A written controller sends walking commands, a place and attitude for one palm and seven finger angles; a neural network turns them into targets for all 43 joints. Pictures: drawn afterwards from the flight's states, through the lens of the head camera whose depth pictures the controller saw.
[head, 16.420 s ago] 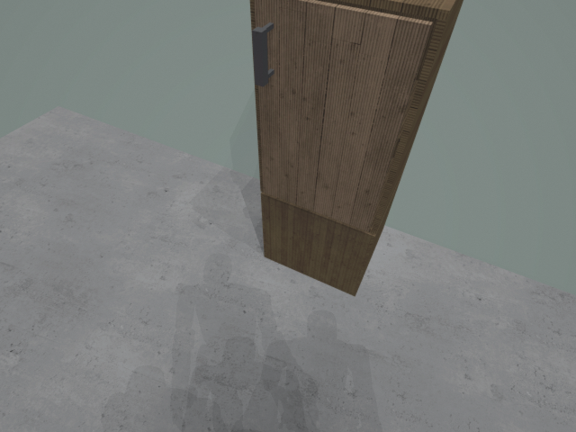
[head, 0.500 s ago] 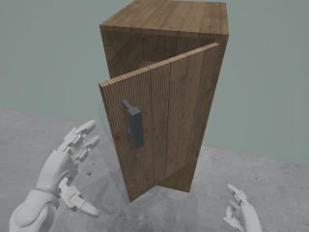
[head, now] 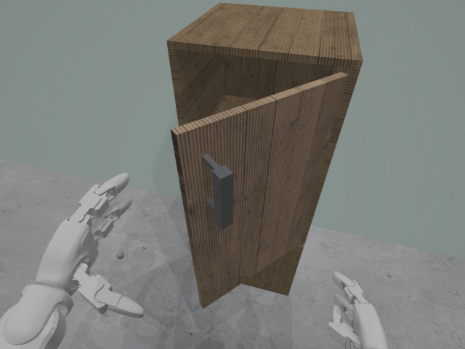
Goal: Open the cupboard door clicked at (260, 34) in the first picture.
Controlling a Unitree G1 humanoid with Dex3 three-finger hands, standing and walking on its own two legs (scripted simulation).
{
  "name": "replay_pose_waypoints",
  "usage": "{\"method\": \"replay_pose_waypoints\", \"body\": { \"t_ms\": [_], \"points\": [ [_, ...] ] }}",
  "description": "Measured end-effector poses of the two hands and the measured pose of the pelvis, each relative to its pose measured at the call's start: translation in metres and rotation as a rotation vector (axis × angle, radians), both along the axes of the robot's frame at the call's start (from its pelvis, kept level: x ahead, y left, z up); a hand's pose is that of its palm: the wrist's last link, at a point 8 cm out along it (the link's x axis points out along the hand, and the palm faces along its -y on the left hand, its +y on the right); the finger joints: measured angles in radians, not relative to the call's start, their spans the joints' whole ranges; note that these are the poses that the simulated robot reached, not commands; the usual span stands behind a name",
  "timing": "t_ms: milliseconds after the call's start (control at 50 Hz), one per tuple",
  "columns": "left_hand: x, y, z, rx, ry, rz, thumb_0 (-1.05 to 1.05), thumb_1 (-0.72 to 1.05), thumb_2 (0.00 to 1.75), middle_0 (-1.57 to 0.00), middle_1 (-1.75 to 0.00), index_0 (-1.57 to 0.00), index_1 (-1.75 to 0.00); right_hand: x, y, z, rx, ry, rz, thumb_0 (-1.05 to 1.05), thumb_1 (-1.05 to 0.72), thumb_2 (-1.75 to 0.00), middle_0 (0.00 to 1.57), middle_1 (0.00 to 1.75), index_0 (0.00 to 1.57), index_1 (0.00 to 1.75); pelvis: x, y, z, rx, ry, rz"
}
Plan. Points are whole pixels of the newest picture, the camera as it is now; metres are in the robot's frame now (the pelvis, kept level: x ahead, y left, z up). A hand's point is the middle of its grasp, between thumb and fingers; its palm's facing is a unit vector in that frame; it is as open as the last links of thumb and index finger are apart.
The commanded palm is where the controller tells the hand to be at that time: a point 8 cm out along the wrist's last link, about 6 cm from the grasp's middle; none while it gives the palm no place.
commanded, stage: draw the hand back to the body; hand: left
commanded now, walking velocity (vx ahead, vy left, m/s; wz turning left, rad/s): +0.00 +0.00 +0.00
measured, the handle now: (216, 191) +0.33 +0.08 +0.14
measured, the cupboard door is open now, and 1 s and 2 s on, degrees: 50 50 50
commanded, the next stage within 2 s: step back with the hand held close in 1.02 s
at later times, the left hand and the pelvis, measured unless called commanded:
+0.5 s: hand (95, 230) +0.22 +0.22 +0.16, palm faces +0.39 -0.82 -0.42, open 10.8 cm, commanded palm +0.16 +0.27 +0.17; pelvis +0.02 -0.01 +0.01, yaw -1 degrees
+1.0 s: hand (83, 237) +0.20 +0.23 +0.16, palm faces +0.44 -0.81 -0.40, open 7.5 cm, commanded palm +0.15 +0.27 +0.18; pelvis +0.01 -0.02 +0.01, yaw -1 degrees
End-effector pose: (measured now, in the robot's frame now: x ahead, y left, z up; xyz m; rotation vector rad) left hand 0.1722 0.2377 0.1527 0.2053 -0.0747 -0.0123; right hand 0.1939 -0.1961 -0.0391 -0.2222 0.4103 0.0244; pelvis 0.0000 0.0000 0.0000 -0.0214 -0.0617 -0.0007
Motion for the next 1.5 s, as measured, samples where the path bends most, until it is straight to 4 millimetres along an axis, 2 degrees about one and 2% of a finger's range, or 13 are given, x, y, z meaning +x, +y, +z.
{"method": "replay_pose_waypoints", "body": {
  "t_ms": [100,240,400,500,780,920,1140,1280,1400,1500],
  "points": [
    [-0.009,0.007,0.006,0.079,-0.072,0.205,-0.01,-0.31,0.38,-0.16,-0.30,-0.16,-0.30,-0.004,-0.002,-0.005,-0.016,0.059,-0.013,0.01,-0.90,-0.90,0.21,0.30,0.20,0.30,0.002,-0.002,0.003,0.001,0.004,-0.007],
    [-0.014,0.018,0.004,0.160,-0.053,0.338,-0.01,-0.09,0.47,-0.17,-0.30,-0.17,-0.30,-0.012,-0.011,-0.025,-0.032,0.192,-0.037,0.01,-0.90,-0.90,0.21,0.30,0.20,0.30,0.009,-0.005,0.007,0.003,0.003,-0.003],
    [-0.001,0.020,0.022,0.228,-0.108,0.371,0.00,0.18,0.59,-0.18,-0.30,-0.18,-0.30,-0.007,-0.022,-0.033,-0.017,0.230,-0.071,0.01,-0.90,-0.90,0.21,0.30,0.20,0.30,0.019,-0.009,0.009,0.006,-0.001,-0.008],
    [0.003,0.025,0.025,0.255,-0.104,0.389,0.00,0.35,0.66,-0.19,-0.30,-0.19,-0.30,0.000,-0.030,-0.031,-0.006,0.228,-0.097,0.01,-0.90,-0.90,0.21,0.30,0.20,0.30,0.022,-0.014,0.010,0.007,-0.002,-0.018],
    [-0.006,0.035,0.028,0.250,-0.107,0.470,0.01,0.79,0.85,-0.21,-0.30,-0.20,-0.30,0.008,-0.044,-0.026,-0.023,0.221,-0.100,0.01,-0.90,-0.90,0.20,0.30,0.20,0.30,0.020,-0.023,0.012,0.007,-0.013,-0.016],
    [-0.009,0.031,0.025,0.238,-0.104,0.452,0.01,0.87,0.89,-0.21,-0.30,-0.21,-0.30,-0.001,-0.043,-0.026,-0.016,0.220,-0.104,0.01,-0.90,-0.90,0.20,0.30,0.20,0.30,0.014,-0.024,0.012,0.008,-0.024,-0.018],
    [-0.018,0.035,0.026,0.239,-0.117,0.451,0.02,0.89,0.90,-0.21,-0.30,-0.21,-0.30,-0.019,-0.040,-0.028,-0.011,0.230,-0.107,0.01,-0.90,-0.90,0.21,0.30,0.20,0.30,0.003,-0.021,0.012,0.009,-0.038,-0.021],
    [-0.015,0.049,0.043,0.318,-0.188,0.433,0.02,0.89,0.90,-0.21,-0.30,-0.21,-0.30,-0.030,-0.042,-0.026,-0.022,0.260,-0.137,0.01,-0.90,-0.90,0.21,0.30,0.20,0.30,-0.007,-0.017,0.012,0.004,0.013,-0.026],
    [-0.015,0.043,0.029,0.343,-0.117,0.329,0.01,0.89,0.90,-0.21,-0.30,-0.21,-0.30,-0.048,-0.050,-0.026,-0.041,0.280,-0.213,0.01,-0.90,-0.90,0.21,0.30,0.20,0.30,-0.019,-0.004,0.010,0.017,0.049,-0.044],
    [-0.028,0.046,0.027,0.377,-0.114,0.284,0.01,0.89,0.90,-0.21,-0.30,-0.21,-0.30,-0.067,-0.051,-0.026,-0.055,0.295,-0.259,0.01,-0.90,-0.90,0.20,0.30,0.20,0.30,-0.032,0.002,0.007,0.029,0.053,-0.049]
  ]
}}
